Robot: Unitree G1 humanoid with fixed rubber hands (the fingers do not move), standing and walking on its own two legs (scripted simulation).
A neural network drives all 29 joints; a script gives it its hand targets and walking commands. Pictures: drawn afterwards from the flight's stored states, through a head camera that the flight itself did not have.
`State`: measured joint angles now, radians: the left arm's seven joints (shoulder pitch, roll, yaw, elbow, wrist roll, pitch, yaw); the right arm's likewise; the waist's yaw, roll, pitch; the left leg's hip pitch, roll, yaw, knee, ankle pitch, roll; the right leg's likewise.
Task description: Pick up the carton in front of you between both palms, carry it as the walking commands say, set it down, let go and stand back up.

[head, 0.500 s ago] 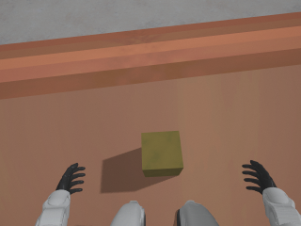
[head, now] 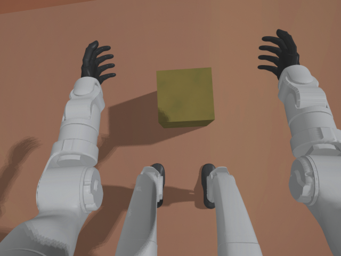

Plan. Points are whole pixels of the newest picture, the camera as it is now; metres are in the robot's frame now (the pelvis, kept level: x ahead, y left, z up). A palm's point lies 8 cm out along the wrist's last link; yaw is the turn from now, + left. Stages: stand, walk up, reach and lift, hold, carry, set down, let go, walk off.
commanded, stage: reach and lift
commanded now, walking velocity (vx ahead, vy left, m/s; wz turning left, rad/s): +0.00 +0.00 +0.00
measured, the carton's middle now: (184, 101) +0.51 +0.00 -0.53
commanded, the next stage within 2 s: none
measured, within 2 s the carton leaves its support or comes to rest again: leaves its support in 1.88 s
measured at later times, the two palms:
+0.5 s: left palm (121, 82) +0.51 +0.19 -0.24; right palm (250, 75) +0.52 -0.19 -0.25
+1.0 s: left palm (138, 99) +0.50 +0.19 -0.44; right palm (231, 94) +0.52 -0.18 -0.44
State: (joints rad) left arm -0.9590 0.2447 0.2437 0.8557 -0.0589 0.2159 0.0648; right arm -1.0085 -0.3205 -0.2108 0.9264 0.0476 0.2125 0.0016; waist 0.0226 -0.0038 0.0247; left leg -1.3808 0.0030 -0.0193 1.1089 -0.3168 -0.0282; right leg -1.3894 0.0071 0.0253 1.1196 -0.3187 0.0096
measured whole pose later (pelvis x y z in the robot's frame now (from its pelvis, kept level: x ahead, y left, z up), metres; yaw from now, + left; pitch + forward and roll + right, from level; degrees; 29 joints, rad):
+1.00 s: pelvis -0.03 +0.00 -0.27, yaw +1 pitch +42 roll +1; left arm -1.41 0.32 0.15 1.11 -0.19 0.06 0.13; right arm -1.46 -0.40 -0.09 1.17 0.19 0.06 -0.08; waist 0.02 0.01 0.27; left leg -2.29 -0.05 -0.04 2.08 -0.52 -0.06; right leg -2.30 0.05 0.05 2.10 -0.52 0.04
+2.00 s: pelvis -0.02 +0.00 -0.29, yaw +1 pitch +38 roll +1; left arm -1.29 0.18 0.23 0.90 -0.13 0.20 0.19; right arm -1.33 -0.27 -0.12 0.95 0.13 0.21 -0.15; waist 0.00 0.03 0.22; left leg -2.28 -0.10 -0.06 2.19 -0.58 -0.09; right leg -2.29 0.06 0.06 2.21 -0.58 0.06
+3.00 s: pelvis +0.02 +0.01 -0.03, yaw -1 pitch +32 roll +0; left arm -0.66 -0.09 0.39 0.64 0.17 0.32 0.08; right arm -0.68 0.05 -0.37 0.67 -0.17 0.33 -0.06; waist 0.00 0.01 -0.24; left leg -1.41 -0.10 -0.12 1.34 -0.48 -0.05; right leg -1.42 0.10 0.12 1.34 -0.47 0.04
